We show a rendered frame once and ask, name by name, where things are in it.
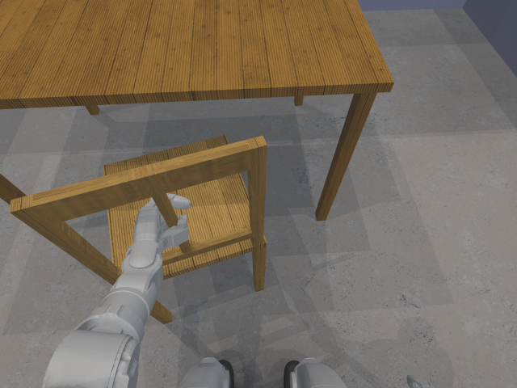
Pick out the chair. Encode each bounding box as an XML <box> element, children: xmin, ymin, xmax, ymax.
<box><xmin>10</xmin><ymin>135</ymin><xmax>267</xmax><ymax>324</ymax></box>

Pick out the table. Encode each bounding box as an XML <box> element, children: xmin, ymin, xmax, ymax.
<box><xmin>0</xmin><ymin>0</ymin><xmax>394</xmax><ymax>221</ymax></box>

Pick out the robot left upper arm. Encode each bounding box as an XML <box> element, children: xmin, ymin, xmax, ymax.
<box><xmin>45</xmin><ymin>330</ymin><xmax>141</xmax><ymax>388</ymax></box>

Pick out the robot left forearm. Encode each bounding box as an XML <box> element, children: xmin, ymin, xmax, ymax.
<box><xmin>42</xmin><ymin>240</ymin><xmax>163</xmax><ymax>388</ymax></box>

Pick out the left robot hand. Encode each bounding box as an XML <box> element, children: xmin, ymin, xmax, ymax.
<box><xmin>133</xmin><ymin>193</ymin><xmax>191</xmax><ymax>251</ymax></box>

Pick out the robot right thigh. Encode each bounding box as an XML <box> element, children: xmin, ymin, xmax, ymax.
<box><xmin>290</xmin><ymin>363</ymin><xmax>347</xmax><ymax>388</ymax></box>

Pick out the left robot shin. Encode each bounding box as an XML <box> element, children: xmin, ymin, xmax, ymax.
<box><xmin>201</xmin><ymin>357</ymin><xmax>224</xmax><ymax>367</ymax></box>

